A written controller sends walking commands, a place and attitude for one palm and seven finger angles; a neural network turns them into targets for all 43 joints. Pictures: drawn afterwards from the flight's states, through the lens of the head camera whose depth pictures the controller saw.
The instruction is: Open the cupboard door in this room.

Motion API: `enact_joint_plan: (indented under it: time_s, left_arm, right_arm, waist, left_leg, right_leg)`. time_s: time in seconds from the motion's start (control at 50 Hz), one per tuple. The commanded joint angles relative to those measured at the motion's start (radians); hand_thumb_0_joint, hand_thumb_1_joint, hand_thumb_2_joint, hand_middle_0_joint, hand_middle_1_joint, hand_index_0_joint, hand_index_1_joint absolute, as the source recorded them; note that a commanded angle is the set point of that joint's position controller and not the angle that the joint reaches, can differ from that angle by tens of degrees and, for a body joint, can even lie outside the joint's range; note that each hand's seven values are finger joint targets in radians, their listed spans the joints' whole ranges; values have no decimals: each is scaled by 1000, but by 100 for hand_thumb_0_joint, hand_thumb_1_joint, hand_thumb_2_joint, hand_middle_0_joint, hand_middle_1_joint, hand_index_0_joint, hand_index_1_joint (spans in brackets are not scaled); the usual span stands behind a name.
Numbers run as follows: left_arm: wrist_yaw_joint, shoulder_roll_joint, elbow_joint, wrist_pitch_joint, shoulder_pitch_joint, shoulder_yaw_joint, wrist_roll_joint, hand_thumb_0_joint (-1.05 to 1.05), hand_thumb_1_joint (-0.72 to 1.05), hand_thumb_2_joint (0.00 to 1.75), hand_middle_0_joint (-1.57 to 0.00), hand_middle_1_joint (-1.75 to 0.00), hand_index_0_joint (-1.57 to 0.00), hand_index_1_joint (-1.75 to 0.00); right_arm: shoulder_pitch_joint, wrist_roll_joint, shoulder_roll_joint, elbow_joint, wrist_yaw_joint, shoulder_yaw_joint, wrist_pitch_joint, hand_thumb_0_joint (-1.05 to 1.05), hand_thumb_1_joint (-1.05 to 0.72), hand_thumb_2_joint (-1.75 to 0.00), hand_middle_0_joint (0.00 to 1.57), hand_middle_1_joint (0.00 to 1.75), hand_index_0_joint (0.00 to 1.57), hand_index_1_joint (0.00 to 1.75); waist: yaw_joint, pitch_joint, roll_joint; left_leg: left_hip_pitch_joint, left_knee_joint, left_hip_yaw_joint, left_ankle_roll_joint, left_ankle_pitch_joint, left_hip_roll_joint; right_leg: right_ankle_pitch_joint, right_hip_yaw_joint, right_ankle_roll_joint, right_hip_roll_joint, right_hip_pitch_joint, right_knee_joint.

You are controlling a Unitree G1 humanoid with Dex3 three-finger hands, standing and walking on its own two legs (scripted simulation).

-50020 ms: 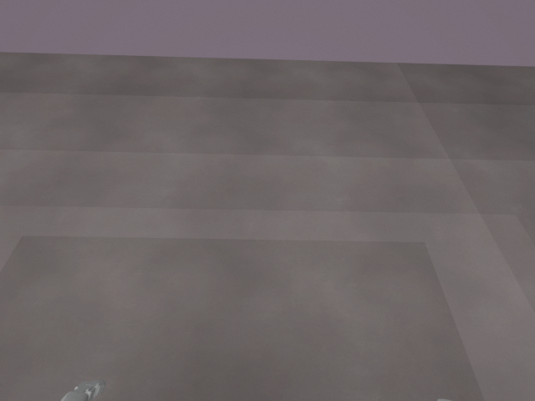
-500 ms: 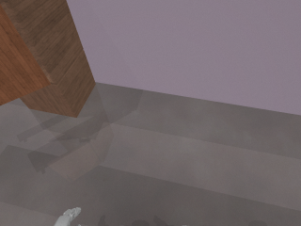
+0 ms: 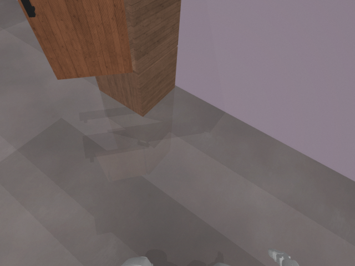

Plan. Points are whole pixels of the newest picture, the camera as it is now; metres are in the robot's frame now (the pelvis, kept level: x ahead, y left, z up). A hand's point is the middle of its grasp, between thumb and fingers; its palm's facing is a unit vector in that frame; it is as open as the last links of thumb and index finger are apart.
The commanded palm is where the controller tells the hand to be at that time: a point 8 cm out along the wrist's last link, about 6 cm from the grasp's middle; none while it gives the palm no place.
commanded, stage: turn to face it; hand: left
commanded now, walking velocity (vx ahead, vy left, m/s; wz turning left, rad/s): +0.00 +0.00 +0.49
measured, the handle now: out of the picture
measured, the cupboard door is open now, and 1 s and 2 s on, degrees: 48 48 48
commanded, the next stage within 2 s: take the last steps up to it in 0.50 s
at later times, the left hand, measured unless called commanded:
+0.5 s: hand out of the picture +0.08 +0.16 -0.14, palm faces +0.19 -0.95 -0.25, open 7.4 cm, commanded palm none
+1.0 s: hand out of the picture -0.09 +0.20 -0.17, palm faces +0.44 -0.88 -0.19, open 7.4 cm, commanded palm none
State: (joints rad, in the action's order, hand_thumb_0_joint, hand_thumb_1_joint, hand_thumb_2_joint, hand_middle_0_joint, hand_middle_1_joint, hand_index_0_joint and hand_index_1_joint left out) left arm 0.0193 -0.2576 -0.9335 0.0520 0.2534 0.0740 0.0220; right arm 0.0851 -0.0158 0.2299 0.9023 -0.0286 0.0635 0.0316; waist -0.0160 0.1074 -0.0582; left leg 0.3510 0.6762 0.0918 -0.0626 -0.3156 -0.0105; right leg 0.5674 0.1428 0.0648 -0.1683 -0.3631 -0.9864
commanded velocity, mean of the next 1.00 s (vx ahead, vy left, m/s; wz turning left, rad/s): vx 0.13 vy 0.06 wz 0.26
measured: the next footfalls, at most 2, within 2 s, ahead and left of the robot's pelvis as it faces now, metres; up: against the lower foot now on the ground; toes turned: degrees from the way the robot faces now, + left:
right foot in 0.42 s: +0.05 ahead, -0.14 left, +0.00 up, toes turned +7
left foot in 0.90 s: +0.04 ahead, +0.13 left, +0.00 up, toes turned +27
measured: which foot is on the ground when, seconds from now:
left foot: down 0.00-0.42, up 0.44-0.88, down 0.90-1.00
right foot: up 0.00-0.40, down 0.42-0.92, up 0.94-1.00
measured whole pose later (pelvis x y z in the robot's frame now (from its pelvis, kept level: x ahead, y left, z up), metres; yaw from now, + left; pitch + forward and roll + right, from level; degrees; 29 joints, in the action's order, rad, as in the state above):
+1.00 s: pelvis +0.04 +0.05 +0.01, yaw +21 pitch +0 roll +0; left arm 0.00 -0.22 -1.11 0.03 0.37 0.07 0.03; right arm 0.13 -0.02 0.19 0.95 -0.01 0.04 -0.02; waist -0.06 0.05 -0.06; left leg 0.25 0.57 0.12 -0.08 -0.32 -0.03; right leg 0.49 0.07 0.01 -0.14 -0.35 -1.03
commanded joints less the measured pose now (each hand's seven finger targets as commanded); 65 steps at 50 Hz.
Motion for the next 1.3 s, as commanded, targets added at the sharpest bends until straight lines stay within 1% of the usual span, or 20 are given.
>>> enact_joint_plan:
  time_s: [0.0,0.08,0.3,0.36,0.38,0.4,0.42,0.44,0.52,0.58,0.76,0.84,0.86,0.88,0.9,0.94,0.98,1.04,1.12,1.28]
  left_arm:
    - [-1,-70,108,-24,-107,14,-2,0,90,90,-20,-30,-20,-30]
    - [-8,-59,70,-18,-38,13,0,0,90,90,-20,-30,-20,-30]
    - [0,-23,98,-32,-99,-1,-11,0,90,90,-20,-30,-20,-30]
    - [6,-37,71,-49,-4,6,-14,0,90,90,-20,-30,-20,-30]
    - [13,-69,60,-61,29,13,-9,0,90,90,-20,-30,-20,-30]
    - [20,-145,51,-69,49,26,6,0,90,90,-20,-30,-20,-30]
    - [16,-155,56,-68,44,15,2,0,90,90,-20,-30,-20,-30]
    - [19,-125,53,-75,24,11,-2,0,90,90,-20,-30,-20,-30]
    - [19,-58,54,-80,-9,-7,-9,0,90,90,-20,-30,-20,-30]
    - [22,-47,28,-83,45,-5,-3,0,90,90,-20,-30,-20,-30]
    - [-1,-114,-67,-96,155,24,13,0,90,90,-20,-30,-20,-30]
    - [-10,-128,-76,-90,89,28,7,0,90,90,-20,-30,-20,-30]
    - [-16,-112,-69,-87,61,24,3,0,90,90,-20,-30,-20,-30]
    - [-25,-47,-43,-82,54,15,-4,0,90,90,-20,-30,-20,-30]
    - [-23,-6,10,-81,-33,-5,0,0,90,90,-20,-30,-20,-30]
    - [-18,-7,1,-76,-90,-3,3,0,90,90,-20,-30,-20,-30]
    - [-30,0,-54,-71,-23,-7,10,0,90,90,-20,-30,-20,-30]
    - [-28,17,-86,-66,44,-12,7,0,90,90,-20,-30,-20,-30]
    - [-23,22,-80,-57,17,-8,3,0,90,90,-20,-30,-20,-30]
    - [-33,45,-3,-65,-200,-18,-2,0,90,90,-20,-30,-20,-30]
  right_arm:
    - [96,-10,203,-42,44,45,-12,0,-90,-90,20,30,20,30]
    - [79,-5,174,-40,43,29,-25,0,-90,-90,20,30,20,30]
    - [128,-15,160,-15,44,39,-9,0,-90,-90,20,30,20,30]
    - [100,-4,143,-15,43,39,-8,0,-90,-90,20,30,20,30]
    - [112,3,104,-16,39,35,-11,0,-90,-90,20,30,20,30]
    - [126,12,47,-25,32,26,-14,0,-90,-90,20,30,20,30]
    - [106,3,58,-30,33,29,-5,0,-90,-90,20,30,20,30]
    - [94,-4,67,-12,36,34,10,0,-90,-90,20,30,20,30]
    - [100,2,45,41,25,24,21,0,-90,-90,20,30,20,30]
    - [69,3,26,57,27,16,24,0,-90,-90,20,30,20,30]
    - [-67,1,21,9,-3,-2,-9,0,-90,-90,20,30,20,30]
    - [56,-2,26,37,-1,-8,-31,0,-90,-90,20,30,20,30]
    - [155,-3,70,61,7,4,-37,0,-90,-90,20,30,20,30]
    - [276,-15,178,88,19,30,-44,0,-90,-90,20,30,20,30]
    - [398,-18,243,113,33,42,-38,0,-90,-90,20,30,20,30]
    - [314,-12,178,94,50,21,-45,0,-90,-90,20,30,20,30]
    - [226,-8,100,68,52,-3,-63,0,-90,-90,20,30,20,30]
    - [261,-1,62,94,53,-19,-90,0,-90,-90,20,30,20,30]
    - [318,1,46,130,57,-20,-94,0,-90,-90,20,30,20,30]
    - [478,-8,10,212,73,-39,-104,0,-90,-90,20,30,20,30]
  waist:
    - [58,-136,200]
    - [16,-149,186]
    - [41,-151,224]
    - [-11,-178,176]
    - [-21,-199,85]
    - [-21,-197,-155]
    - [-25,-167,-158]
    - [-13,-144,-215]
    - [18,-116,-107]
    - [4,-105,-96]
    - [-64,-46,-123]
    - [12,-68,-101]
    - [64,-103,-3]
    - [119,-163,276]
    - [166,-144,371]
    - [111,-71,235]
    - [46,-5,153]
    - [10,-45,135]
    - [-1,-27,133]
    - [48,32,110]
  left_leg:
    - [-186,-339,-362,-132,436,305]
    - [-184,-345,-273,-99,475,232]
    - [-160,-294,-397,-115,484,219]
    - [-71,-212,-387,-64,434,170]
    - [25,-134,-345,-15,293,116]
    - [192,55,-171,64,-48,-35]
    - [192,259,-145,83,-301,-59]
    - [197,391,-175,86,-290,-28]
    - [223,513,-136,113,-102,8]
    - [199,416,-117,119,-103,17]
    - [159,106,-31,94,-150,38]
    - [-161,-180,57,67,-2,-25]
    - [-349,-262,31,49,13,-6]
    - [-514,-326,-278,-41,-34,224]
    - [-515,-432,-495,-142,29,382]
    - [-355,-476,-466,-163,-52,365]
    - [-247,-508,-321,-113,42,288]
    - [-306,-487,-185,-92,386,225]
    - [-339,-488,-148,-71,529,220]
    - [-432,-478,-172,-80,645,246]
  right_leg:
    - [-96,-152,16,26,-234,-225]
    - [-191,-138,24,56,-172,-150]
    - [-136,-107,1,147,5,233]
    - [-340,-100,-12,149,216,516]
    - [-424,-180,-34,59,357,630]
    - [-570,-407,-126,-179,447,661]
    - [-733,-437,-216,-304,337,662]
    - [-828,-422,-226,-258,272,656]
    - [-993,-180,-172,-123,316,601]
    - [-992,-158,-176,-124,336,605]
    - [-501,-212,-211,-238,337,700]
    - [-440,-92,-143,-165,167,600]
    - [-388,-38,-106,-120,44,460]
    - [-170,69,-50,12,-154,184]
    - [71,25,-40,92,-321,-59]
    - [-53,-123,-72,40,-372,-236]
    - [-199,-128,-66,17,-309,-224]
    - [-298,-110,-53,40,-278,-181]
    - [-357,-109,-44,59,-320,-155]
    - [-393,-81,-71,71,-380,40]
